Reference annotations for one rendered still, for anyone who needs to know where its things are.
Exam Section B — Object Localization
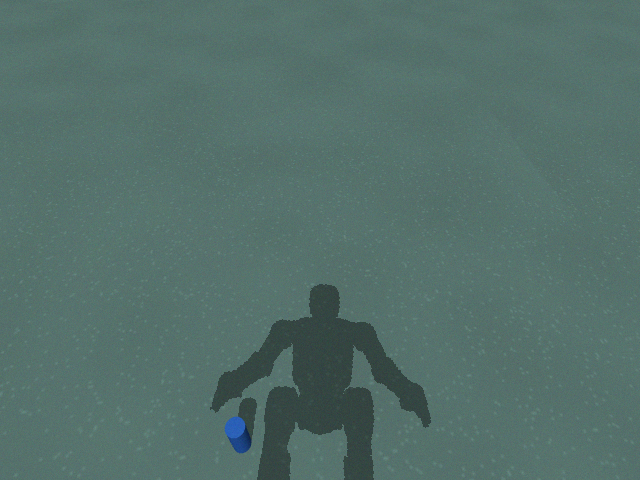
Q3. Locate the can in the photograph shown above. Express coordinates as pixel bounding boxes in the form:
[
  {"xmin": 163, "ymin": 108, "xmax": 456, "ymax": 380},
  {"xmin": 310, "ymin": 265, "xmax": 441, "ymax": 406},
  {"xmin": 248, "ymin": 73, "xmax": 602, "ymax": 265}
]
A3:
[{"xmin": 225, "ymin": 417, "xmax": 251, "ymax": 453}]

